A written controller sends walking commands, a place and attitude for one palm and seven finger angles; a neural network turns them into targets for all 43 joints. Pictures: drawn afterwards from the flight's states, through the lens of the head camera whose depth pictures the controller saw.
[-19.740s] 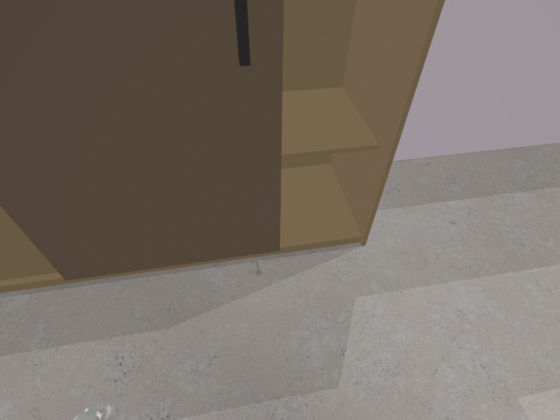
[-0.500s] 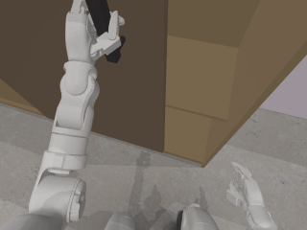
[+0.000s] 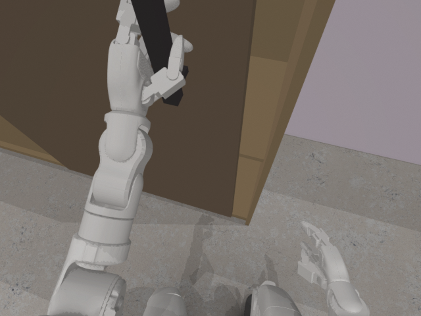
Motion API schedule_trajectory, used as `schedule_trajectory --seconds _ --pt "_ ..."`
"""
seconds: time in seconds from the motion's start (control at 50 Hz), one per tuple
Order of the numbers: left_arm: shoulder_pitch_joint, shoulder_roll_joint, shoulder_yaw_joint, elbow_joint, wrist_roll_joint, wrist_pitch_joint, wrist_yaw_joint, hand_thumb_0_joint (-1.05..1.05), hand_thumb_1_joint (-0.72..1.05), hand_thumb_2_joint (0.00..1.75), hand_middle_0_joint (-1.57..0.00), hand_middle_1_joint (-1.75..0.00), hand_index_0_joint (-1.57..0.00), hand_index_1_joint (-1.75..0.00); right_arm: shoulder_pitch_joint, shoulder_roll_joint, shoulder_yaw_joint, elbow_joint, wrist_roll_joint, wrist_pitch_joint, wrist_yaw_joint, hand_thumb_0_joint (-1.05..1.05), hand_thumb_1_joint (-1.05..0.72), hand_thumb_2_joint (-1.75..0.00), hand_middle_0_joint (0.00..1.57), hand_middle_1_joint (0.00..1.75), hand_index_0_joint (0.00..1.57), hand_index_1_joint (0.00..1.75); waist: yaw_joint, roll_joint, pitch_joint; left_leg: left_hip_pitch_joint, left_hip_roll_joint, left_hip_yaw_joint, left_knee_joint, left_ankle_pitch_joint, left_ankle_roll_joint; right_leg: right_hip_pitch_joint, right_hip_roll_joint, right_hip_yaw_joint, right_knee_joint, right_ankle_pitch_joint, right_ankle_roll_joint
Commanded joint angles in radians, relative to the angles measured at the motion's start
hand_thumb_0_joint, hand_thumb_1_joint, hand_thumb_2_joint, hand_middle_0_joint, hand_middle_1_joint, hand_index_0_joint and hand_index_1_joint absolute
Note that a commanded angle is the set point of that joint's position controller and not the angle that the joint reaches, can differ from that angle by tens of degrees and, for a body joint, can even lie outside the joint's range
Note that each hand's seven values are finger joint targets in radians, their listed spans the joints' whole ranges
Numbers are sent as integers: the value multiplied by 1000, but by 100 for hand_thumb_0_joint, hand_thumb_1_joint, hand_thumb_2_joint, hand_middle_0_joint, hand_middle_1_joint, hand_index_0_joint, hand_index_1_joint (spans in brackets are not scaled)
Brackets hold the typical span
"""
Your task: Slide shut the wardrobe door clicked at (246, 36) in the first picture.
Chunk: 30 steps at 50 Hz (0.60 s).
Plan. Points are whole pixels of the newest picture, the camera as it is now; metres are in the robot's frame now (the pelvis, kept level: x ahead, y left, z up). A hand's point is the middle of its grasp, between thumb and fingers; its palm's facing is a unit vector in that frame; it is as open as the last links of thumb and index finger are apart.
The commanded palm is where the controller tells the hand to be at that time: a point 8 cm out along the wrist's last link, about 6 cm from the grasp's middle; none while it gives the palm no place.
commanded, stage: step sideways, sliding the door along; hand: left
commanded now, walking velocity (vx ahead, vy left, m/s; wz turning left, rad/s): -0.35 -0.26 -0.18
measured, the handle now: (167, 37) +0.43 +0.15 +0.23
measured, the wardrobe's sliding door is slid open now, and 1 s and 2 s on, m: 0.07 0.00 0.00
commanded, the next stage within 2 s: stop walking and hold the door there in 0.40 s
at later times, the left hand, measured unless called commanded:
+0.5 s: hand (230, 78) +0.39 +0.05 +0.21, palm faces +0.36 -0.93 -0.10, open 6.8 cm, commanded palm +0.36 +0.08 +0.20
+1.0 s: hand (229, 79) +0.38 +0.05 +0.22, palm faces +0.47 -0.86 -0.19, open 6.6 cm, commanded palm +0.34 +0.09 +0.20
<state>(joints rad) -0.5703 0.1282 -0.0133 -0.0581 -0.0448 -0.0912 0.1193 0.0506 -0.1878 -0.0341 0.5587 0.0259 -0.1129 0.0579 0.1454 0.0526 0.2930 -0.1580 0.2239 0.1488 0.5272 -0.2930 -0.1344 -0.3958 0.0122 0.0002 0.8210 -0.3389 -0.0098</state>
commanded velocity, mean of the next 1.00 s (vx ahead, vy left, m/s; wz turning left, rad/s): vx -0.12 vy -0.03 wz -0.08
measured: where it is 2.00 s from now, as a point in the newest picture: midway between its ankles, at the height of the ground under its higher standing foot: outside the picture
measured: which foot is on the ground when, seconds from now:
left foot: down 0.00-0.10, up 0.12-0.28, down 0.30-0.56, up 0.58-0.96, down 0.98-1.00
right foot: up 0.00-0.04, down 0.06-0.30, up 0.32-0.50, down 0.52-1.00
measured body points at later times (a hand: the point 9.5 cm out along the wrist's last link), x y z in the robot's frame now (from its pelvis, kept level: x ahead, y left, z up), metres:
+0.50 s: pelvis -0.03 -0.16 -0.01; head +0.07 -0.16 +0.43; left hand +0.36 +0.10 +0.22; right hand +0.18 -0.37 -0.11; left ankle -0.04 +0.07 -0.73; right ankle +0.00 -0.28 -0.72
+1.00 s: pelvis -0.06 -0.22 +0.01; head -0.05 -0.23 +0.46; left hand +0.35 +0.10 +0.23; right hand +0.03 -0.54 -0.07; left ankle -0.02 -0.10 -0.73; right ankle +0.00 -0.28 -0.73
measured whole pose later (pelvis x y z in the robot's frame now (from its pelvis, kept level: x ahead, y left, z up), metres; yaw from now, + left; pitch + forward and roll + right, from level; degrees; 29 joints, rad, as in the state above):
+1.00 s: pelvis -0.06 -0.22 +0.01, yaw -9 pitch +0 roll +1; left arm -0.51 0.56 0.49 0.59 -0.02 -0.06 0.14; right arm 0.21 -0.37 -0.05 0.66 0.06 -0.05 -0.06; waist -0.05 0.00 0.01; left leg -0.21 0.00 0.05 0.41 -0.19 0.03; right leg -0.28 0.11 0.05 0.39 -0.09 -0.08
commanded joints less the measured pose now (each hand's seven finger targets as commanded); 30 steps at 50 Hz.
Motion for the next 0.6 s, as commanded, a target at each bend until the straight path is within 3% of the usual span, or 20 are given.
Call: schedule_trajectory --seconds 0.0,0.04,0.06,0.08,0.1,0.12,0.16,0.22,0.24,0.28,0.3,0.34,0.36,0.44,0.48,0.5,0.52,0.54,0.56,0.58 --pt "-515 -62 -230 -326 31 -151 -84 0 90 90 -45 -140 -45 -140 -75 -130 -48 -138 27 -41 -7 0 -90 -90 20 30 20 30 -179 138 -585 323 184 7 123 879 176 134 -4 -58 -208 168 12" --pt "-505 -31 -217 -327 35 -162 -78 0 90 90 -45 -140 -45 -140 -82 -117 -36 -127 45 -44 -13 0 -90 -90 20 30 20 30 -183 60 -573 254 98 24 199 697 189 217 -11 -72 -339 469 20" --pt "-479 -2 -196 -306 32 -158 -74 0 90 90 -45 -140 -45 -140 -75 -96 -38 -121 46 -39 -17 0 -90 -90 20 30 20 30 -189 -43 -592 182 27 38 253 482 183 266 -75 -17 -364 780 8" --pt "-456 40 -164 -319 35 -160 -64 0 90 90 -45 -140 -45 -140 -55 -82 -48 -118 45 -35 -30 0 -90 -90 20 30 20 30 -186 -266 -636 -30 -87 19 361 7 162 419 -205 192 -339 1256 -71" --pt "-406 65 -142 -322 28 -154 -61 0 90 90 -45 -140 -45 -140 -97 -77 -54 -119 37 -46 -42 0 -90 -90 20 30 20 30 -146 -387 -647 -161 -149 -58 455 -305 92 483 -248 303 -297 1519 -103" --pt "-374 18 -181 -326 25 -150 -66 0 90 90 -45 -140 -45 -140 -70 -52 -38 -105 28 -50 -43 0 -90 -90 20 30 20 30 -135 -390 -636 -193 -133 -121 440 -364 112 502 -271 286 -284 1476 -100" --pt "-368 -57 -257 -440 12 -166 -61 0 90 90 -45 -140 -45 -140 -91 -25 -2 -93 22 -71 -40 0 -90 -90 20 30 20 30 -158 -211 -650 -215 -121 -122 201 -270 107 533 -248 225 -241 1353 -111" --pt "-420 -6 -206 -446 4 -187 -43 0 90 90 -45 -140 -45 -140 -71 -65 -34 -79 14 -52 -47 0 -90 -90 20 30 20 30 -179 -194 -745 31 -75 -34 -62 170 93 494 -180 131 -177 1259 -69" --pt "-404 5 -206 -435 -6 -186 -44 0 90 90 -45 -140 -45 -140 -74 -84 -42 -91 21 -39 -47 0 -90 -90 20 30 20 30 -188 -176 -739 189 15 -61 -136 412 113 356 -150 91 -132 1044 -42" --pt "-458 -22 -210 -412 -2 -195 -81 0 90 90 -45 -140 -45 -140 -30 -133 -81 -127 18 -39 -14 0 -90 -90 20 30 20 30 -170 110 -765 556 299 -239 -42 1209 275 -65 -38 48 -21 -8 16" --pt "-480 -24 -181 -330 18 -176 -85 0 90 90 -45 -140 -45 -140 -16 -143 -80 -130 22 -36 7 0 -90 -90 20 30 20 30 -153 120 -706 611 308 -168 -27 1230 298 -158 1 61 26 -128 6" --pt "-579 -34 -179 -334 23 -162 -86 0 90 90 -45 -140 -45 -140 -28 -122 -71 -138 16 -52 12 0 -90 -90 20 30 20 30 -154 311 -675 518 281 -79 -24 1033 277 -117 -32 67 39 -98 3" --pt "-597 -14 -167 -317 17 -155 -83 0 90 90 -45 -140 -45 -140 -26 -123 -69 -134 18 -58 15 0 -90 -90 20 30 20 30 -156 321 -647 502 273 -62 -18 1000 261 -93 -35 48 32 -54 1" --pt "-581 79 -83 -228 10 -131 -79 0 90 90 -45 -140 -45 -140 -18 -163 -70 -137 28 -56 12 0 -90 -90 20 30 20 30 -168 223 -606 384 231 9 54 944 193 98 8 -44 -131 67 9" --pt "-554 128 -34 -196 12 -134 -75 0 90 90 -45 -140 -45 -140 -3 -162 -67 -126 46 -52 12 0 -90 -90 20 30 20 30 -165 173 -599 321 183 4 176 860 235 222 10 -69 -287 228 15" --pt "-324 708 546 190 50 -113 -15 0 90 90 -45 -140 -45 -140 79 -209 -92 -37 39 -23 -12 0 -90 -90 20 30 20 30 -140 90 -612 273 107 75 272 715 253 230 -25 -35 -377 568 20" --pt "-336 619 421 145 47 -116 -30 0 90 90 -45 -140 -45 -140 78 -159 -77 -84 44 -3 -19 0 -90 -90 20 30 20 30 -135 -168 -632 -10 -46 56 493 241 203 466 -193 154 -373 1120 -41" --pt "-288 712 520 218 29 -86 -14 0 90 90 -45 -140 -45 -140 33 -170 -75 -72 43 -7 -36 0 -90 -90 20 30 20 30 -104 -304 -677 -225 -168 -32 660 -356 142 533 -325 384 -329 1416 -133" --pt "-320 599 428 150 0 -83 -19 0 90 90 -45 -140 -45 -140 15 -129 -55 -60 51 -18 -49 0 -90 -90 20 30 20 30 -108 -242 -660 -270 -140 -170 718 -387 110 524 -349 383 -305 1353 -121" --pt "-298 623 473 138 2 -100 -11 0 90 90 -45 -140 -45 -140 24 -122 -31 -53 40 -29 -65 0 -90 -90 20 30 20 30 -105 -130 -606 -292 -118 -192 693 -347 117 460 -355 381 -315 1220 -141"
